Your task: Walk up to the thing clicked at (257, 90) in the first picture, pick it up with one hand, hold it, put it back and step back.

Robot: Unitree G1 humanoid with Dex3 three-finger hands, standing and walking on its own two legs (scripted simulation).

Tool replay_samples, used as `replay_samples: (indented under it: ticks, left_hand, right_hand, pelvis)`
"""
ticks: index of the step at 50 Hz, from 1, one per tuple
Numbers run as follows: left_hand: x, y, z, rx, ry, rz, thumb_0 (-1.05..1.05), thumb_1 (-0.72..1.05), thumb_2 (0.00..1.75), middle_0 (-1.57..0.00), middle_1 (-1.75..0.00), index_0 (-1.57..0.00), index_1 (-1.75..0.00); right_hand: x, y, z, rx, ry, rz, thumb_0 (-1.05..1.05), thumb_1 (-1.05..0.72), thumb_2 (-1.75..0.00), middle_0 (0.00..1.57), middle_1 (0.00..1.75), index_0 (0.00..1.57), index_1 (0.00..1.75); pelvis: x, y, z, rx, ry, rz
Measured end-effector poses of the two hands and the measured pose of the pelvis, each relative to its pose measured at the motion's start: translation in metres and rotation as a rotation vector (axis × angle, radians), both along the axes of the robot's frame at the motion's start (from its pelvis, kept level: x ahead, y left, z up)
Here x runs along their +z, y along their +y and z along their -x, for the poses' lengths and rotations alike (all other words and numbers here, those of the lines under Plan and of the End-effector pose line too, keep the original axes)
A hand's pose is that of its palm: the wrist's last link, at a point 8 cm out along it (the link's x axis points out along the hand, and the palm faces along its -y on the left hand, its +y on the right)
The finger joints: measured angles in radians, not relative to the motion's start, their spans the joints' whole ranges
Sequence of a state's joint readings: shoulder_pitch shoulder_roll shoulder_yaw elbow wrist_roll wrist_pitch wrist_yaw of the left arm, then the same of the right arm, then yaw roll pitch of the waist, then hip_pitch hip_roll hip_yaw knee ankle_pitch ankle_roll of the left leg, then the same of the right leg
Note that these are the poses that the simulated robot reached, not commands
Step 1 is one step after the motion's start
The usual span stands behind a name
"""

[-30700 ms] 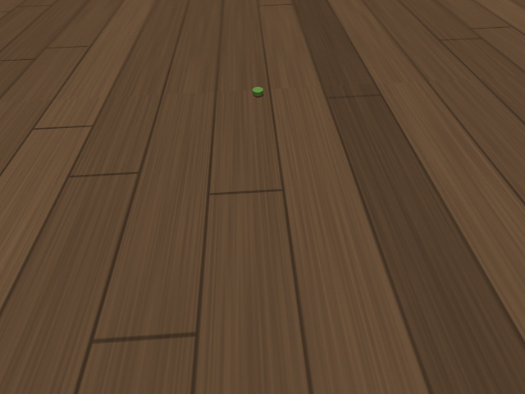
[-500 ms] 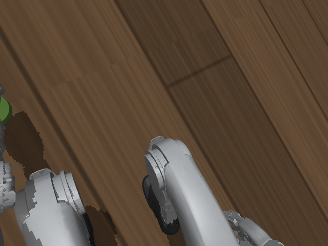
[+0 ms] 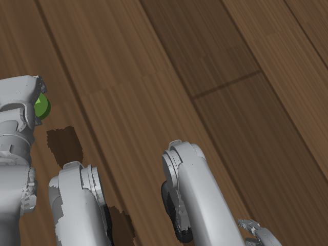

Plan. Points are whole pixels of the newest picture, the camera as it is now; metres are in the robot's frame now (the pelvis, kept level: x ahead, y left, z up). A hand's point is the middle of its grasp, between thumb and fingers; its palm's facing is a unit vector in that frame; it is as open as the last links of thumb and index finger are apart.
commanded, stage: lift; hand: left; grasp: from above
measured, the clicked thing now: (32, 106) +0.49 +0.28 -0.18
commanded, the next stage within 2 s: hold in 1.60 s
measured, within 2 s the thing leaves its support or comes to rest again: neither
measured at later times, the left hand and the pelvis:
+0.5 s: hand out of the picture +0.41 +0.29 -0.01, palm faces -0.42 -0.11 -0.90, open 9.8 cm; pelvis -0.01 +0.00 +0.09, yaw +4 degrees
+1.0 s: hand out of the picture +0.34 +0.28 +0.20, palm faces -0.42 -0.13 -0.90, open 9.8 cm; pelvis +0.01 +0.00 +0.27, yaw +8 degrees
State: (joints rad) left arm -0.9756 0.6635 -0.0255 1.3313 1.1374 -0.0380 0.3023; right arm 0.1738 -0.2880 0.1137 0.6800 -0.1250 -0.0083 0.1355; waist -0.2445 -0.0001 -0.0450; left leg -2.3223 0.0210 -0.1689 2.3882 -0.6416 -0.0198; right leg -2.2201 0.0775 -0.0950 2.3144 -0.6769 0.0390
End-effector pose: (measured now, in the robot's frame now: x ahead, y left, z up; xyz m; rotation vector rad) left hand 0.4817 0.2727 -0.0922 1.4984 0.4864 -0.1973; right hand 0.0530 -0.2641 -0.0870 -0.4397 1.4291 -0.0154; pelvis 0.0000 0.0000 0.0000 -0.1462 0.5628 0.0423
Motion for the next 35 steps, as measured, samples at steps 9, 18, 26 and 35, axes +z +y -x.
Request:
replay_samples:
  ticks: [9, 18, 26, 35]
  left_hand:
    - [0.034, 0.006, 0.014, 0.021, 0.026, 0.011, -0.02, 0.00, 0.51, -0.63, -0.66, -0.69, -0.64]
    - [0.086, 0.017, 0.048, 0.016, 0.033, 0.021, -0.02, 0.01, 0.50, -0.63, -0.66, -0.69, -0.63]
    - [0.144, 0.020, 0.073, 0.013, 0.004, 0.034, -0.02, 0.01, 0.50, -0.64, -0.65, -0.70, -0.62]
    - [0.218, 0.017, 0.095, 0.025, -0.016, 0.029, -0.01, 0.01, 0.49, -0.65, -0.62, -0.71, -0.59]
  right_hand:
    - [0.013, -0.001, -0.001, -0.048, 0.000, 0.014, 0.01, -0.91, -0.90, 0.20, 0.30, 0.20, 0.30]
    - [0.036, -0.004, -0.021, -0.058, -0.048, 0.013, 0.01, -0.91, -0.90, 0.20, 0.30, 0.20, 0.30]
    - [0.071, 0.002, -0.055, -0.052, -0.155, -0.001, 0.01, -0.91, -0.90, 0.20, 0.30, 0.20, 0.30]
    - [0.130, 0.017, -0.084, -0.077, -0.261, -0.036, 0.01, -0.91, -0.90, 0.20, 0.30, 0.20, 0.30]
  pelvis:
    - [0.021, 0.000, 0.002, 0.019, 0.019, -0.010]
    - [0.054, 0.000, 0.005, 0.040, 0.030, -0.029]
    - [0.095, 0.000, 0.005, 0.051, 0.015, -0.044]
    - [0.154, 0.002, 0.001, 0.067, -0.032, -0.060]
